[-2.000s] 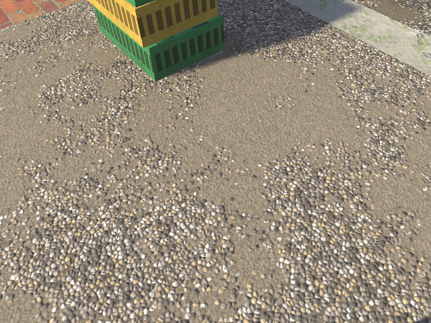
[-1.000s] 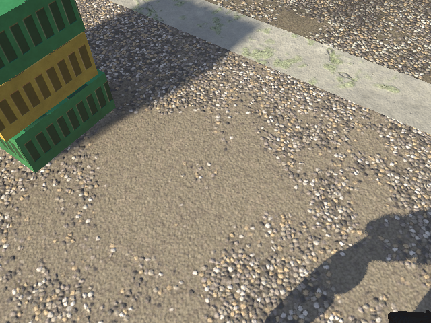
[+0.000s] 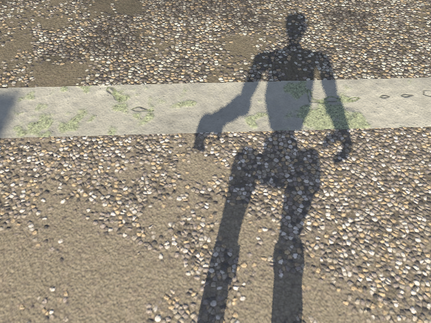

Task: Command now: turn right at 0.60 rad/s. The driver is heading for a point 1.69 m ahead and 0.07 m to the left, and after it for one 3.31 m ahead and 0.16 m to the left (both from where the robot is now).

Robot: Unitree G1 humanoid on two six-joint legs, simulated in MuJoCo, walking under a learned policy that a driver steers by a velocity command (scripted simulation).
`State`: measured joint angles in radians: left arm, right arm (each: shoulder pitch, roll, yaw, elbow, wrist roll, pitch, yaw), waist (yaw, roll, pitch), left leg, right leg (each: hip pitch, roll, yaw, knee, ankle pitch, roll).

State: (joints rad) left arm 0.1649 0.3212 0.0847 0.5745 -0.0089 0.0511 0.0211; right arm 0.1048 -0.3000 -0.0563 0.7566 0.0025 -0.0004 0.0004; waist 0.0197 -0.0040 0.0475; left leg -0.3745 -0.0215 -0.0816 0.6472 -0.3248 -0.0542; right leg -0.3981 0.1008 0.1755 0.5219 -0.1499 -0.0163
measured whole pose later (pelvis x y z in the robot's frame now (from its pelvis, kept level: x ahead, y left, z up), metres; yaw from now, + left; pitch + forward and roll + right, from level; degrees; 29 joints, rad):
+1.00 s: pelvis +0.11 +0.03 +0.02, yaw -7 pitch +1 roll -1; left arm 0.23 0.30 0.07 0.72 -0.01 -0.06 0.00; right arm 0.40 -0.25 -0.02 0.87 0.00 -0.09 0.02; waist -0.05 -0.03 0.00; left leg -0.08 -0.03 0.03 0.31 -0.25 0.07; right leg -0.57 -0.07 0.02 1.02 -0.18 -0.02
